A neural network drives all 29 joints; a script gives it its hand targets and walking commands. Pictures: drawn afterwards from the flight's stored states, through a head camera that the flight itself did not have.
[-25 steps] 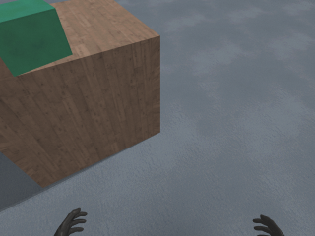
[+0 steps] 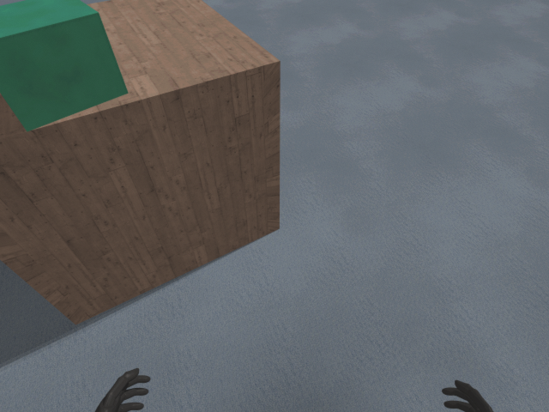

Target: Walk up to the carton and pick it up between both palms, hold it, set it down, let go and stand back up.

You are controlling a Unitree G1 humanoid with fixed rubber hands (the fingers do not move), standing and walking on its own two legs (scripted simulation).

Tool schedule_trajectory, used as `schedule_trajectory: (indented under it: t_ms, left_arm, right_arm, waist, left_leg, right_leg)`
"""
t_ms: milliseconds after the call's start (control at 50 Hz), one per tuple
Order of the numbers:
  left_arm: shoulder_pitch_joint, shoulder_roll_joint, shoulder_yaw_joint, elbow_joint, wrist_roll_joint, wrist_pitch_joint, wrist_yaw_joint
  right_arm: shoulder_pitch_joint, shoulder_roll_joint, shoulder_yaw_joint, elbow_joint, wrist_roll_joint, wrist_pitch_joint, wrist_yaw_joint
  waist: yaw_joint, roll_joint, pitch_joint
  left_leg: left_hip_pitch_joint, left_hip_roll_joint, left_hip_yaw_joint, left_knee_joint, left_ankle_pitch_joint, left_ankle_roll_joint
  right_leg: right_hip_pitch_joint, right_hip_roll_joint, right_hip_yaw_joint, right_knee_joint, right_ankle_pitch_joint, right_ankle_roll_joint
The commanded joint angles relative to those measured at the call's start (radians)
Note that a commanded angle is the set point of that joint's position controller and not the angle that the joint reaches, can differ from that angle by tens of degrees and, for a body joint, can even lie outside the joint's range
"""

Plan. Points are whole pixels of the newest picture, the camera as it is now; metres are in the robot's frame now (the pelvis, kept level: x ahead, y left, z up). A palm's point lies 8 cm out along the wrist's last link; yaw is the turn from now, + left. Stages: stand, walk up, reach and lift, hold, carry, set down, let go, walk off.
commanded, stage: stand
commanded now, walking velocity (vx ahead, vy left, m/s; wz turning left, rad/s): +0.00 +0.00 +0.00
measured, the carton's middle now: (47, 58) +0.81 +0.55 +0.12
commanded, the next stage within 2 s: walk up in 1.28 s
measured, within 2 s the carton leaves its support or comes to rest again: neither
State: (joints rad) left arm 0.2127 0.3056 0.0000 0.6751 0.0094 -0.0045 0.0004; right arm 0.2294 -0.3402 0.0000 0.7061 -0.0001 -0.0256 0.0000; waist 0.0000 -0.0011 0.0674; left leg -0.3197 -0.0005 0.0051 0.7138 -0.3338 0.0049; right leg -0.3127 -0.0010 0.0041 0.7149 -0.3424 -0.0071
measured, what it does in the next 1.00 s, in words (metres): stands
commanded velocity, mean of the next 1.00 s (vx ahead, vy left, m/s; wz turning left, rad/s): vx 0.00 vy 0.00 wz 0.00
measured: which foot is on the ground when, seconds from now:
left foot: down 0.00-1.00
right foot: down 0.00-1.00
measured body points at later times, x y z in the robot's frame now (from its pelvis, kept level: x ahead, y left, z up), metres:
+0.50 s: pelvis +0.00 +0.00 +0.00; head -0.01 +0.00 +0.45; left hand +0.13 +0.27 -0.09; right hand +0.13 -0.28 -0.09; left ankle +0.03 +0.12 -0.72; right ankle +0.03 -0.12 -0.72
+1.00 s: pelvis -0.01 +0.00 +0.01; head -0.02 +0.00 +0.46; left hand +0.12 +0.27 -0.09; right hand +0.11 -0.28 -0.09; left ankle +0.03 +0.12 -0.72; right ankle +0.03 -0.12 -0.72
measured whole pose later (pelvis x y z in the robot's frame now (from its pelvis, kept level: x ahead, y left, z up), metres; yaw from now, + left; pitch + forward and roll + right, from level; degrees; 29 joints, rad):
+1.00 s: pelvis -0.01 +0.00 +0.01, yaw +0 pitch -2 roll +0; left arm 0.21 0.31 0.00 0.74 0.01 -0.01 0.00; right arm 0.21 -0.34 0.00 0.78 0.00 -0.04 0.00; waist 0.00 0.00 0.02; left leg -0.32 0.00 0.01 0.61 -0.25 0.01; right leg -0.31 0.00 0.00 0.60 -0.26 -0.01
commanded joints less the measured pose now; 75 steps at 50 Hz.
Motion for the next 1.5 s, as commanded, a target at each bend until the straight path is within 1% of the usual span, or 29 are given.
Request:
schedule_trajectory:
  t_ms: [0, 40, 100, 200, 260, 300, 360, 480, 560, 580, 600, 640, 720, 760, 800, 820, 920, 940, 1020, 1080, 1120, 1160, 1280, 1320, 1380, 1400, 1440, 1460, 1480]
  left_arm:
    - [-0.035, 0.236, 0.074, 0.015, 0.003, -0.053, 0.003]
    - [-0.039, 0.242, 0.08, 0.025, 0.005, -0.057, 0.001]
    - [-0.054, 0.259, 0.079, 0.027, 0.001, -0.058, 0.007]
    - [-0.041, 0.24, 0.073, 0.018, -0.004, -0.061, 0.001]
    - [-0.073, 0.225, 0.077, 0.021, -0.004, -0.059, 0.001]
    - [-0.058, 0.234, 0.075, 0.026, -0.004, -0.054, 0.0]
    - [-0.04, 0.214, 0.068, 0.033, -0.012, -0.054, 0.0]
    - [-0.062, 0.247, 0.076, 0.045, -0.002, -0.052, 0.001]
    - [-0.089, 0.246, 0.073, 0.036, -0.004, -0.058, -0.004]
    - [-0.084, 0.23, 0.075, 0.045, 0.004, -0.056, -0.005]
    - [-0.066, 0.255, 0.076, 0.039, 0.002, -0.058, -0.001]
    - [-0.058, 0.261, 0.073, 0.051, -0.003, -0.053, -0.006]
    - [-0.082, 0.258, 0.076, 0.053, 0.001, -0.053, 0.0]
    - [-0.056, 0.218, 0.076, 0.052, -0.002, -0.057, 0.002]
    - [-0.062, 0.23, 0.069, 0.059, -0.007, -0.059, 0.001]
    - [-0.042, 0.219, 0.072, 0.07, 0.002, -0.059, -0.003]
    - [-0.04, 0.219, 0.061, 0.072, -0.005, -0.057, -0.01]
    - [-0.084, 0.237, 0.069, 0.079, 0.004, -0.056, -0.008]
    - [-0.06, 0.24, 0.066, 0.097, -0.006, -0.06, -0.004]
    - [-0.072, 0.238, 0.066, 0.094, 0.001, -0.055, -0.005]
    - [-0.072, 0.243, 0.066, 0.082, -0.004, -0.06, -0.001]
    - [-0.044, 0.228, 0.061, 0.101, -0.004, -0.061, -0.007]
    - [-0.062, 0.245, 0.06, 0.104, 0.003, -0.071, -0.008]
    - [-0.055, 0.223, 0.06, 0.1, -0.003, -0.06, -0.006]
    - [-0.076, 0.219, 0.052, 0.107, 0.001, -0.062, -0.009]
    - [-0.045, 0.213, 0.061, 0.111, -0.001, -0.061, -0.006]
    - [-0.069, 0.239, 0.056, 0.112, -0.002, -0.065, -0.009]
    - [0.029, 0.364, 0.146, 0.064, 0.016, -0.079, -0.011]
    - [0.128, 0.42, 0.167, 0.073, 0.023, -0.081, 0.0]
  right_arm:
    - [-0.077, -0.213, -0.07, -0.01, -0.008, -0.044, -0.008]
    - [-0.086, -0.211, -0.067, -0.008, -0.015, -0.039, -0.01]
    - [-0.078, -0.215, -0.082, -0.007, -0.007, -0.042, 0.001]
    - [-0.076, -0.201, -0.065, 0.003, -0.016, -0.045, -0.003]
    - [-0.054, -0.203, -0.059, 0.003, -0.016, -0.039, -0.002]
    - [-0.093, -0.214, -0.062, -0.001, -0.019, -0.047, -0.006]
    - [-0.103, -0.21, -0.064, 0.005, -0.021, -0.052, 0.004]
    - [-0.081, -0.186, -0.059, 0.012, -0.011, -0.047, 0.004]
    - [-0.089, -0.223, -0.071, 0.018, -0.02, -0.043, -0.001]
    - [-0.104, -0.2, -0.069, 0.017, -0.019, -0.044, 0.001]
    - [-0.07, -0.201, -0.061, 0.023, -0.015, -0.038, 0.003]
    - [-0.078, -0.225, -0.076, 0.029, -0.013, -0.045, 0.009]
    - [-0.075, -0.199, -0.054, 0.043, -0.009, -0.044, 0.006]
    - [-0.09, -0.218, -0.054, 0.05, -0.017, -0.047, 0.005]
    - [-0.091, -0.22, -0.056, 0.05, -0.019, -0.05, 0.002]
    - [-0.108, -0.228, -0.064, 0.035, -0.021, -0.052, 0.006]
    - [-0.093, -0.216, -0.055, 0.075, -0.015, -0.058, 0.001]
    - [-0.09, -0.217, -0.06, 0.067, -0.016, -0.055, 0.006]
    - [-0.098, -0.203, -0.052, 0.08, -0.019, -0.05, 0.01]
    - [-0.097, -0.221, -0.059, 0.083, -0.012, -0.048, 0.001]
    - [-0.086, -0.193, -0.052, 0.081, -0.012, -0.047, 0.001]
    - [-0.085, -0.218, -0.058, 0.09, -0.018, -0.053, 0.004]
    - [-0.079, -0.197, -0.051, 0.098, -0.016, -0.05, 0.002]
    - [-0.103, -0.214, -0.059, 0.095, -0.013, -0.047, 0.008]
    - [-0.108, -0.199, -0.058, 0.096, -0.01, -0.053, 0.007]
    - [-0.108, -0.208, -0.052, 0.094, -0.013, -0.055, 0.004]
    - [-0.098, -0.21, -0.057, 0.097, -0.008, -0.049, 0.006]
    - [-0.021, -0.276, -0.091, 0.0, -0.042, -0.021, 0.044]
    - [-0.027, -0.25, -0.094, -0.027, -0.053, -0.005, 0.055]
  waist:
    - [0.008, -0.019, -0.134]
    - [0.005, 0.031, -0.101]
    - [0.0, -0.048, -0.132]
    - [0.006, 0.02, -0.141]
    - [0.011, -0.048, -0.131]
    - [0.008, 0.022, -0.112]
    - [0.025, 0.027, -0.131]
    - [-0.001, -0.044, -0.132]
    - [0.008, -0.03, -0.103]
    - [0.004, 0.019, -0.107]
    - [0.0, -0.03, -0.093]
    - [-0.002, 0.019, -0.142]
    - [-0.006, -0.022, -0.087]
    - [0.017, 0.047, -0.136]
    - [0.01, 0.003, -0.127]
    - [0.014, 0.06, -0.157]
    - [0.026, -0.015, -0.097]
    - [0.003, -0.011, -0.122]
    - [0.008, 0.045, -0.13]
    - [-0.01, -0.008, -0.158]
    - [-0.002, -0.031, -0.158]
    - [0.014, 0.03, -0.147]
    - [0.002, -0.027, -0.162]
    - [0.015, 0.048, -0.122]
    - [0.0, -0.036, -0.144]
    - [0.018, -0.003, -0.153]
    - [-0.014, 0.003, -0.146]
    - [0.057, 0.001, -0.151]
    - [0.095, -0.094, -0.13]
  left_leg:
    - [0.064, 0.103, -0.124, -0.152, 0.2, 0.07]
    - [0.045, 0.097, -0.127, -0.172, 0.18, 0.065]
    - [0.088, 0.097, -0.111, -0.157, 0.168, 0.061]
    - [0.068, 0.103, -0.126, -0.173, 0.194, 0.077]
    - [0.05, 0.092, -0.102, -0.176, 0.222, 0.068]
    - [0.059, 0.105, -0.132, -0.19, 0.218, 0.07]
    - [0.046, 0.109, -0.13, -0.194, 0.203, 0.07]
    - [0.065, 0.093, -0.104, -0.189, 0.179, 0.063]
    - [0.061, 0.105, -0.122, -0.213, 0.128, 0.066]
    - [0.061, 0.094, -0.111, -0.207, 0.093, 0.065]
    - [0.059, 0.1, -0.119, -0.236, 0.057, 0.065]
    - [0.06, 0.104, -0.125, -0.229, 0.077, 0.063]
    - [0.06, 0.094, -0.114, -0.246, 0.094, 0.055]
    - [0.083, 0.123, -0.126, -0.252, 0.109, 0.073]
    - [0.065, 0.123, -0.154, -0.286, 0.102, 0.081]
    - [0.066, 0.125, -0.136, -0.289, 0.095, 0.072]
    - [0.062, 0.113, -0.125, -0.28, 0.098, 0.048]
    - [0.074, 0.104, -0.118, -0.275, 0.085, 0.049]
    - [0.072, 0.115, -0.115, -0.284, 0.117, 0.065]
    - [0.113, 0.107, -0.109, -0.266, 0.208, 0.051]
    - [0.082, 0.11, -0.13, -0.285, 0.173, 0.058]
    - [0.089, 0.11, -0.113, -0.3, 0.152, 0.043]
    - [0.1, 0.113, -0.123, -0.277, 0.153, 0.046]
    - [0.068, 0.124, -0.134, -0.309, 0.136, 0.057]
    - [0.096, 0.131, -0.136, -0.309, 0.162, 0.047]
    - [0.081, 0.116, -0.124, -0.304, 0.162, 0.054]
    - [0.104, 0.114, -0.112, -0.287, 0.138, 0.046]
    - [-0.141, 0.039, -0.159, -0.205, -0.073, 0.074]
    - [-0.318, 0.011, -0.083, -0.098, -0.112, 0.05]
  right_leg:
    - [0.049, -0.1, 0.122, -0.187, 0.165, -0.075]
    - [0.044, -0.101, 0.13, -0.189, 0.158, -0.076]
    - [0.019, -0.108, 0.121, -0.208, 0.131, -0.081]
    - [0.045, -0.102, 0.118, -0.19, 0.194, -0.071]
    - [0.061, -0.099, 0.103, -0.183, 0.202, -0.068]
    - [0.044, -0.107, 0.114, -0.2, 0.178, -0.074]
    - [0.072, -0.1, 0.099, -0.187, 0.209, -0.071]
    - [0.052, -0.114, 0.122, -0.23, 0.172, -0.071]
    - [0.001, -0.103, 0.106, -0.229, 0.093, -0.059]
    - [0.007, -0.097, 0.112, -0.25, 0.049, -0.06]
    - [0.013, -0.1, 0.129, -0.273, 0.021, -0.064]
    - [0.04, -0.102, 0.107, -0.25, 0.052, -0.06]
    - [0.019, -0.111, 0.131, -0.294, 0.044, -0.061]
    - [0.043, -0.092, 0.108, -0.261, 0.073, -0.059]
    - [0.058, -0.099, 0.113, -0.248, 0.067, -0.053]
    - [0.056, -0.083, 0.083, -0.229, 0.069, -0.047]
    - [0.039, -0.102, 0.111, -0.279, 0.068, -0.053]
    - [0.045, -0.11, 0.123, -0.285, 0.092, -0.056]
    - [0.067, -0.108, 0.115, -0.284, 0.144, -0.053]
    - [0.065, -0.113, 0.101, -0.274, 0.177, -0.047]
    - [0.094, -0.109, 0.102, -0.283, 0.149, -0.042]
    - [0.07, -0.111, 0.106, -0.282, 0.116, -0.046]
    - [0.071, -0.108, 0.109, -0.287, 0.116, -0.042]
    - [0.067, -0.104, 0.097, -0.291, 0.122, -0.046]
    - [0.077, -0.109, 0.094, -0.303, 0.143, -0.041]
    - [0.1, -0.115, 0.107, -0.301, 0.168, -0.045]
    - [0.058, -0.13, 0.118, -0.311, 0.153, -0.05]
    - [0.267, -0.144, 0.112, -0.269, -0.143, -0.076]
    - [0.363, -0.261, 0.252, -0.345, -0.327, -0.144]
